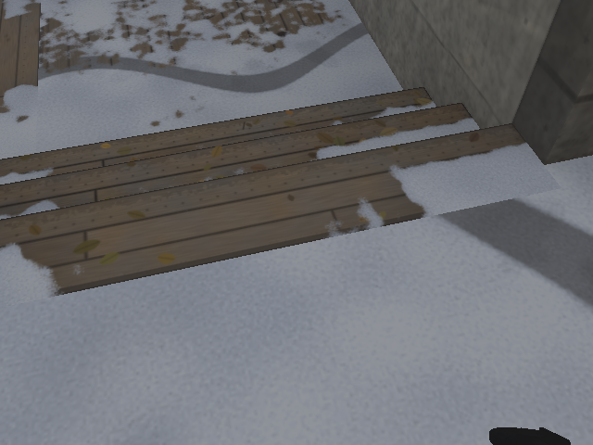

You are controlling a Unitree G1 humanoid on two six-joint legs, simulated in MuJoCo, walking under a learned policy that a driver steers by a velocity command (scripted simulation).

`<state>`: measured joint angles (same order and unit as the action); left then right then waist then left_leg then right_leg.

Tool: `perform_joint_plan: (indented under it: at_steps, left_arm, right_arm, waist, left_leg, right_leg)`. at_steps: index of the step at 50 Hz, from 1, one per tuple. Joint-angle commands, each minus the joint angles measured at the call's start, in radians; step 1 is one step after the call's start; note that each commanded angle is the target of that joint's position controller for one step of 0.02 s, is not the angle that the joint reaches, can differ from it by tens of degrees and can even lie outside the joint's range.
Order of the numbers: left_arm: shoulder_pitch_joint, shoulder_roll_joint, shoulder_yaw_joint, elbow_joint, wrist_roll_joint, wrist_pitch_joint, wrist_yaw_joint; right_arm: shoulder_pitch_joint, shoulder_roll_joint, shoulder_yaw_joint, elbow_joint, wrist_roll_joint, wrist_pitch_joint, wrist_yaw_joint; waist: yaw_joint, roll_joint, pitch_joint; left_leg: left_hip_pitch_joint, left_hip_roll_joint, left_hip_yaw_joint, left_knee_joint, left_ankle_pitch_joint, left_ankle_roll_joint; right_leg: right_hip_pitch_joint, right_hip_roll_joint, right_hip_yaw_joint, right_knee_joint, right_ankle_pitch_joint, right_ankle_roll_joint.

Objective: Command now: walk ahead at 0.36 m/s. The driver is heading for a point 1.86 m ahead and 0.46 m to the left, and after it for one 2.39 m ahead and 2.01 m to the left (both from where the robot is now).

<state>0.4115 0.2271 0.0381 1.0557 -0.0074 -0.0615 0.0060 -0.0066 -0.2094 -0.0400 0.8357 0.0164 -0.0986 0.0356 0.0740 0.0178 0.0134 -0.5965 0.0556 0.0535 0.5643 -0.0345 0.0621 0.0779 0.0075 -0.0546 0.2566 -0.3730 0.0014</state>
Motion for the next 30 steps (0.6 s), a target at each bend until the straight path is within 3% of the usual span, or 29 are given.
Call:
perform_joint_plan:
  at_steps: [1, 2, 3, 4, 5, 6, 7, 10, 12, 15, 18, 20, 21, 22, 23, 25, 28, 30]
  left_arm:
    - [0.000, 0.134, 0.015, -0.054, 0.014, 0.005, 0.013]
    - [0.130, 0.015, -0.020, -0.055, 0.013, -0.011, 0.005]
    - [0.114, 0.074, -0.003, -0.022, 0.007, -0.034, -0.006]
    - [0.040, 0.129, 0.018, -0.048, -0.020, -0.040, -0.009]
    - [-0.037, 0.121, 0.016, -0.066, -0.022, -0.037, -0.001]
    - [-0.080, 0.110, 0.022, -0.076, -0.015, -0.026, 0.011]
    - [-0.072, 0.108, 0.029, -0.075, -0.011, -0.008, 0.019]
    - [-0.022, 0.027, 0.016, -0.061, -0.003, 0.032, 0.030]
    - [-0.068, 0.036, 0.014, -0.074, 0.010, 0.045, 0.037]
    - [-0.124, 0.075, 0.023, -0.081, 0.010, 0.066, 0.035]
    - [-0.161, 0.083, 0.030, -0.077, 0.023, 0.071, 0.033]
    - [-0.177, 0.121, 0.034, -0.088, 0.034, 0.065, 0.037]
    - [-0.214, 0.191, 0.047, -0.090, 0.018, 0.062, 0.043]
    - [-0.226, 0.144, 0.042, -0.075, 0.008, 0.058, 0.036]
    - [-0.237, 0.101, 0.033, -0.071, 0.012, 0.051, 0.032]
    - [-0.257, 0.090, 0.029, -0.067, 0.017, 0.039, 0.026]
    - [-0.229, 0.101, 0.033, -0.045, 0.009, 0.029, 0.030]
    - [-0.230, 0.142, 0.047, -0.054, 0.005, 0.033, 0.045]
  right_arm:
    - [0.326, -0.244, -0.080, 0.029, -0.028, -0.022, -0.003]
    - [0.424, -0.324, -0.095, 0.055, -0.047, -0.011, -0.006]
    - [0.420, -0.237, -0.068, 0.049, -0.039, -0.001, -0.010]
    - [0.314, -0.197, -0.052, 0.036, -0.025, 0.000, -0.011]
    - [0.226, -0.153, -0.038, 0.020, -0.020, -0.001, -0.014]
    - [0.178, -0.126, -0.030, 0.025, -0.019, -0.005, -0.012]
    - [0.150, -0.101, -0.023, 0.031, -0.026, -0.008, -0.012]
    - [0.108, -0.090, -0.016, 0.051, -0.051, -0.009, -0.011]
    - [0.094, -0.124, -0.023, 0.058, -0.054, -0.005, -0.022]
    - [0.108, -0.151, -0.027, 0.075, -0.035, 0.018, -0.037]
    - [0.109, -0.120, -0.014, 0.095, -0.021, 0.038, -0.046]
    - [0.161, -0.085, -0.001, 0.120, -0.026, 0.043, -0.049]
    - [0.231, -0.086, -0.006, 0.128, -0.029, 0.044, -0.052]
    - [0.228, -0.078, -0.003, 0.135, -0.035, 0.052, -0.060]
    - [0.210, -0.097, -0.008, 0.136, -0.031, 0.059, -0.066]
    - [0.204, -0.104, -0.010, 0.144, -0.028, 0.069, -0.072]
    - [0.195, -0.102, -0.011, 0.152, -0.024, 0.068, -0.066]
    - [0.141, -0.136, -0.022, 0.120, -0.011, 0.070, -0.065]
  waist:
    - [-0.202, -0.072, -0.235]
    - [-0.168, 0.208, -0.443]
    - [-0.180, 0.194, -0.529]
    - [-0.155, 0.158, -0.375]
    - [-0.128, 0.072, -0.260]
    - [-0.101, 0.026, -0.176]
    - [-0.066, 0.036, -0.147]
    - [-0.004, 0.054, -0.120]
    - [-0.006, 0.080, -0.136]
    - [-0.029, 0.092, -0.142]
    - [-0.024, 0.075, -0.072]
    - [-0.046, 0.010, -0.019]
    - [-0.119, -0.116, 0.001]
    - [-0.111, -0.171, 0.001]
    - [-0.102, -0.159, 0.015]
    - [-0.100, -0.127, 0.006]
    - [-0.082, -0.076, -0.034]
    - [-0.064, -0.055, -0.042]
  left_leg:
    - [0.577, 0.064, -0.093, 0.007, 0.329, 0.101]
    - [0.967, 0.364, -0.545, -0.073, 0.415, 0.311]
    - [0.963, 0.377, -0.690, -0.154, 0.514, 0.324]
    - [0.823, 0.342, -0.490, -0.142, 0.537, 0.271]
    - [0.678, 0.290, -0.348, -0.158, 0.543, 0.229]
    - [0.549, 0.246, -0.269, -0.198, 0.511, 0.203]
    - [0.448, 0.212, -0.215, -0.234, 0.479, 0.183]
    - [0.274, 0.166, -0.106, -0.286, 0.492, 0.187]
    - [0.257, 0.162, -0.084, -0.295, 0.464, 0.190]
    - [0.252, 0.165, -0.104, -0.334, 0.119, 0.174]
    - [0.191, 0.119, -0.114, -0.335, -0.305, 0.109]
    - [0.181, 0.057, -0.100, -0.273, -0.423, 0.028]
    - [0.193, -0.019, -0.042, -0.238, -0.383, -0.005]
    - [0.303, -0.042, 0.002, -0.208, -0.297, -0.024]
    - [0.357, -0.037, 0.003, -0.184, -0.249, -0.027]
    - [0.383, -0.023, -0.007, -0.170, -0.199, -0.015]
    - [0.366, -0.012, -0.021, -0.166, -0.119, -0.005]
    - [0.318, -0.016, -0.030, -0.127, -0.049, 0.006]
  right_leg:
    - [-0.194, -0.139, 0.011, 0.494, 0.803, -0.071]
    - [-0.568, 0.043, -0.002, 0.944, 0.157, 0.008]
    - [-0.623, 0.074, 0.195, 1.126, -0.225, 0.009]
    - [-0.695, 0.019, 0.205, 1.167, -0.204, -0.001]
    - [-0.704, -0.040, 0.161, 1.104, -0.148, -0.003]
    - [-0.684, -0.073, 0.130, 1.024, -0.110, -0.001]
    - [-0.612, -0.102, 0.126, 0.971, -0.082, -0.006]
    - [-0.439, -0.105, 0.098, 0.730, -0.040, 0.002]
    - [-0.385, -0.097, 0.084, 0.580, 0.025, 0.012]
    - [-0.330, -0.085, 0.071, 0.447, 0.155, 0.014]
    - [-0.250, -0.065, 0.047, 0.278, 0.227, -0.015]
    - [-0.235, -0.136, 0.123, 0.153, 0.294, -0.051]
    - [-0.285, -0.160, 0.152, 0.151, 0.252, -0.081]
    - [-0.393, -0.138, 0.153, 0.103, 0.065, -0.080]
    - [-0.439, -0.119, 0.145, 0.077, 0.008, -0.058]
    - [-0.423, -0.099, 0.122, 0.092, 0.101, -0.028]
    - [-0.318, -0.088, 0.094, 0.148, 0.262, -0.029]
    - [-0.271, -0.087, 0.077, 0.193, 0.314, -0.041]
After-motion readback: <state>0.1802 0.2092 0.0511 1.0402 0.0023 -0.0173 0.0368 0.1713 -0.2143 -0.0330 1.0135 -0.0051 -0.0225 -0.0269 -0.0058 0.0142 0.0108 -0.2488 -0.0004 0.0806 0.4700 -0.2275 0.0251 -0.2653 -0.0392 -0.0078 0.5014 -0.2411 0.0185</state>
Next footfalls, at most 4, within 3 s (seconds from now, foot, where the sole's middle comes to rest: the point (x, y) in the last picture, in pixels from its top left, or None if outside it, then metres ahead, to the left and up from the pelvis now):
0.02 left None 0.21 0.12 -0.75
0.40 right None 0.21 -0.12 -0.75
1.48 right None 0.28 -0.06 -0.75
1.76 left None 0.15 0.17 -0.75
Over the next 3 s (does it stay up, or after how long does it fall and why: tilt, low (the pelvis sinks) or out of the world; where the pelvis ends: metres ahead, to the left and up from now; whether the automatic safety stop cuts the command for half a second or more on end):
stays up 0.18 0.05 0.02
